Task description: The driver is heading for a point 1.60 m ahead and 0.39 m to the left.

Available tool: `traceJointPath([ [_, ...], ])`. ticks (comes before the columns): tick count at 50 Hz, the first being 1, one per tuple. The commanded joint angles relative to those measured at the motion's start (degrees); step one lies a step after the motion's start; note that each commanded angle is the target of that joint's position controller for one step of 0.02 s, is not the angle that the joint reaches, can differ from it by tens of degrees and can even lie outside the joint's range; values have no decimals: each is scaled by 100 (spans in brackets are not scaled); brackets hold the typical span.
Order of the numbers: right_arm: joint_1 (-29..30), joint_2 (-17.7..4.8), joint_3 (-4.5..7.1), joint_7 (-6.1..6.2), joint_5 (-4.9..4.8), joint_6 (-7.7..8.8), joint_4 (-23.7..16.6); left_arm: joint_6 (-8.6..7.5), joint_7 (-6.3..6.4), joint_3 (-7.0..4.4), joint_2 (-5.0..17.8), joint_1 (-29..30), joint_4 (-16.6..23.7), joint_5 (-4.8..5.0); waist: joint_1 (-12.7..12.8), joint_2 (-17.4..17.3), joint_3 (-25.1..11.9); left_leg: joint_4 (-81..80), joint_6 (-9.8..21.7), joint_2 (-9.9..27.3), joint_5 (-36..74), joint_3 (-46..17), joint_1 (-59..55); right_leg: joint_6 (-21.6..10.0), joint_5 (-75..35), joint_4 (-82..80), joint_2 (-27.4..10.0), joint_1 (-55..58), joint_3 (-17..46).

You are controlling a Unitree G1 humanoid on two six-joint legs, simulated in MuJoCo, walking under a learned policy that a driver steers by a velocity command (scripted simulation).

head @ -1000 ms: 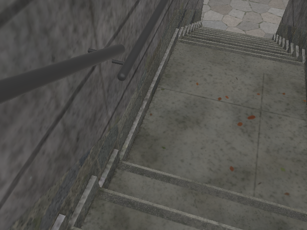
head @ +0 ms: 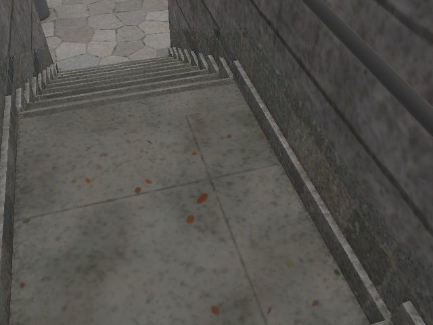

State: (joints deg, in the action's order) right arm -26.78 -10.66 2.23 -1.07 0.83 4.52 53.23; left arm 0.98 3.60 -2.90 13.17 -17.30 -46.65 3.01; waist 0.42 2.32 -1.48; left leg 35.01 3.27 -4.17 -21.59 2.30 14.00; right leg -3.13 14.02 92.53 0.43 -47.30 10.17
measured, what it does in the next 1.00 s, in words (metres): goes down: right foot 0.15 m lower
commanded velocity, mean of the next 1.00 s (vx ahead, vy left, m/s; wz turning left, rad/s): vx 0.50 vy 0.00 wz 0.03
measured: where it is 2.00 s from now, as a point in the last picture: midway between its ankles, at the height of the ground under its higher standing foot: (189, 227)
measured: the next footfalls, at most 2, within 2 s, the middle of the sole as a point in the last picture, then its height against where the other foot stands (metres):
right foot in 0.38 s outside the picture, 0.15 m lower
left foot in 1.04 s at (196, 299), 0.15 m lower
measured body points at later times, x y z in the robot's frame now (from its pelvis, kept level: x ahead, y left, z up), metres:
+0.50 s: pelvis +0.28 -0.09 -0.15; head +0.31 -0.11 +0.30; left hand +0.45 +0.12 -0.27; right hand +0.20 -0.34 -0.30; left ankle +0.13 +0.09 -0.64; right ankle +0.33 -0.18 -0.88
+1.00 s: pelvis +0.57 -0.04 -0.25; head +0.61 -0.05 +0.20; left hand +0.45 +0.19 -0.38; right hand +0.84 -0.23 -0.34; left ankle +0.72 +0.10 -0.96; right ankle +0.33 -0.18 -0.87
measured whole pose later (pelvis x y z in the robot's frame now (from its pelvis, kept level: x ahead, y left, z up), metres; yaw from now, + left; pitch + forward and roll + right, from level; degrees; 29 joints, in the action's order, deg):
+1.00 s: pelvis +0.57 -0.04 -0.25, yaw +6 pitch +3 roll -2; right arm -2.1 -15.1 3.6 -5.9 -1.2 2.2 39.3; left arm -3.0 4.5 -1.4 10.7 -30.8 -54.1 0.3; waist 7.0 -4.0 -0.1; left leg 31.6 1.9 0.3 16.5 -4.7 33.9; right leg 2.1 48.3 56.1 -3.7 -2.5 -8.8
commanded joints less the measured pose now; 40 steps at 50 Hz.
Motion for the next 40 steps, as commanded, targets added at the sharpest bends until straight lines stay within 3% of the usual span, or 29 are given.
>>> traceJointPath([
  [1, 456, -568, 33, 171, 65, 214, -266, -248, -130, -45, 19, 462, 640, -218, 108, -767, 692, -1545, 560, 1259, 3636, -1051, 1441, 157, -1844, -2956, -419, 714, -121],
  [3, 116, -905, 84, 205, 144, 136, 19, -216, -336, 7, -208, 131, 508, -112, 254, -819, 8, -1076, 700, 1565, 4107, -1224, 709, 125, -2315, -2757, -379, 1059, -416],
  [5, -458, -401, -22, 251, -167, 102, 303, -193, -423, -46, 5, 653, 592, -169, -126, -729, 168, -538, 692, 1572, 3318, -1487, -723, -43, -2570, -3420, -497, -298, 104],
  [6, -861, -318, -61, 284, -192, 78, 436, -204, -452, -26, -3, 1049, 721, -193, -343, -741, 318, -365, 673, 1723, 3101, -1742, -1433, -91, -2379, -3700, -447, -1070, 234],
  [8, -1087, -382, -55, 375, -35, 100, 431, -369, -544, -18, 126, 1905, 1030, -163, -592, -750, 614, -151, 666, 1690, 2035, -1930, -1788, -73, -2849, -4660, -525, -1537, 181],
  [9, -1056, -420, -62, 389, 0, 95, 429, -413, -605, -5, 96, 2096, 1092, -154, -597, -750, 680, -73, 696, 1725, 1843, -1991, -1588, -31, -2984, -4793, -557, -1367, 17],
  [10, -918, -367, -92, 453, -72, 93, 316, -483, -678, 1, 142, 2254, 1149, -284, -564, -615, 774, 23, 705, 1613, 1506, -1848, -1266, 65, -3710, -5284, -643, -1028, -95],
  [11, -765, -375, -114, 453, -51, 83, 221, -494, -784, 24, 124, 2311, 1121, -303, -668, -424, 890, 14, 622, 1317, 1121, -1340, -282, 117, -4326, -5909, -505, 72, -447],
  [12, -699, -492, -90, 429, -81, 30, 198, -488, -815, 39, 40, 2402, 1164, -249, -734, -404, 949, -110, 586, 1241, 946, -1231, 439, 199, -4257, -6066, -305, 1052, -723],
  [13, -692, -664, -26, 369, -115, -42, 198, -423, -812, 104, -31, 2457, 1226, -86, -879, -570, 1032, -69, 594, 1179, 764, -1196, 578, 315, -3805, -6147, -247, 1504, -805],
  [14, -780, -560, -26, 331, -195, -94, 272, -417, -800, 97, 4, 2571, 1296, 23, -964, -580, 1112, 220, 560, 1137, 723, -1100, 447, 266, -3553, -6348, -235, 1655, -809],
  [17, -573, -891, 136, 298, -258, -194, 195, -374, -711, 13, 283, 2167, 1088, -162, -933, -605, 879, 1254, 459, 1154, 1559, -1153, -492, 169, -3317, -7277, -403, 2089, -768],
  [18, -479, -889, 138, 285, -176, -244, 246, -381, -684, -95, 392, 1449, 887, -228, -438, -491, 552, 2094, 437, 1120, 2437, -1132, -412, -5, -3078, -7361, -300, 2954, -967],
  [19, -430, -692, 89, 201, -87, -212, 392, -388, -706, -276, 687, -5, 410, -334, 263, -362, -29, 3670, 367, 903, 2227, -1063, 315, -162, -3247, -6998, -351, 4656, -1191],
  [20, -759, -405, 89, 161, -182, -94, 586, -399, -708, -378, 982, -1250, -120, -440, 733, 604, -784, 6496, -70, 146, -877, -629, 2009, -605, -5434, -6162, -1060, 6723, -699],
  [21, -1849, -198, -43, 92, -339, 37, 630, -348, -721, -256, 1126, -1374, -127, -523, 314, 1432, -1843, 8085, -239, 182, -3200, -1481, 3395, -1168, -6027, -4585, -1974, 8140, 338],
  [22, -1478, -723, 92, 74, -435, 217, 361, -282, -734, -295, 1087, -1647, -214, -380, 622, 1481, -2388, 7900, -364, 121, -2826, -1780, 3632, -1742, -4506, -5492, -2320, 7890, 1324],
  [23, -644, -689, 64, 144, -495, 187, -188, -278, -725, -332, 1199, -1418, -395, -214, 431, 1050, -1974, 6995, -415, 325, -1802, -1230, 4245, -1919, -1079, -6696, -2468, 7218, 1982],
  [24, 271, -807, 96, 319, -365, 39, -393, -249, -637, -134, 645, -575, -189, -283, 370, 103, -1011, 7107, -371, 540, -1135, -615, 4317, -1719, -228, -7431, -2248, 5990, 1896],
  [25, 187, -830, 103, 420, -303, -105, -428, -363, -535, -43, 669, 73, -80, -391, -33, -289, -605, 6230, -369, 729, 34, -883, 3745, -1719, -275, -7587, -2470, 4657, 2094],
  [26, 91, -738, 126, 465, -134, -155, -389, -558, -490, -15, 508, 490, -44, -437, -330, -587, -231, 5519, -364, 953, 707, -1218, 3279, -1508, -1177, -7290, -2260, 3631, 1968],
  [28, 87, -473, 170, 434, -16, -198, -428, -694, -435, 31, 473, 306, -302, -385, -487, -284, 59, 3849, -497, 1110, 1007, -1261, 2614, -1161, -1796, -7374, -1550, 2741, 813],
  [30, 722, -437, 158, 371, 2, -157, -810, -706, -255, -48, 780, -193, -537, -341, -371, -171, -101, 3114, -636, 1069, 1307, -1259, 2565, -1267, -2462, -7507, -1648, 2892, 657],
  [31, 658, -500, 199, 312, -91, -206, -746, -681, -189, -30, 716, -534, -592, -457, -358, 34, -273, 3255, -615, 920, 1985, -1354, 2693, -1225, -2579, -7364, -1597, 3194, 466],
  [32, 1065, -769, 289, 226, -198, -181, -902, -714, -109, -15, 438, -674, -681, -319, -271, 56, -90, 2343, -492, 841, 2916, -1763, 3125, -824, -1828, -7185, -1324, 3594, 104],
  [34, 1805, -774, 281, 117, -132, -83, -1207, -782, -8, -73, 564, -827, -683, -151, -106, 220, 313, 776, -395, 554, 4423, -1568, 3157, -562, -1239, -7036, -1101, 3504, -306],
  [35, 2024, -619, 249, 51, -59, -115, -1297, -763, 53, 19, 350, -1054, -771, -163, 2, 293, 230, 507, -387, 426, 5125, -1356, 2679, -517, -958, -6900, -1006, 3306, -521],
  [36, 2048, -552, 235, -4, -75, -152, -1354, -753, 106, 29, 403, -1161, -801, -244, 8, 423, 234, 517, -364, 342, 5421, -1306, 2325, -513, -654, -6923, -1055, 3020, -552],
  [40, 2110, -803, 310, -152, -25, -288, -1450, -687, 152, 10, 485, -1111, -735, -270, -34, 20, 700, 612, -253, 264, 5224, -1779, 2851, -477, -206, -6199, -1362, 3346, -276],
])
Velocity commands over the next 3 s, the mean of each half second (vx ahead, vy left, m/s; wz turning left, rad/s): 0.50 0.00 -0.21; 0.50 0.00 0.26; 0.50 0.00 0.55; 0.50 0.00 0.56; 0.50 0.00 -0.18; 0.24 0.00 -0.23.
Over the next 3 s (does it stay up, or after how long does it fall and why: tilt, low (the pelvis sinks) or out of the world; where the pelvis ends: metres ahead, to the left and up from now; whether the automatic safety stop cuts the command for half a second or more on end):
stays up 1.51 0.49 -0.29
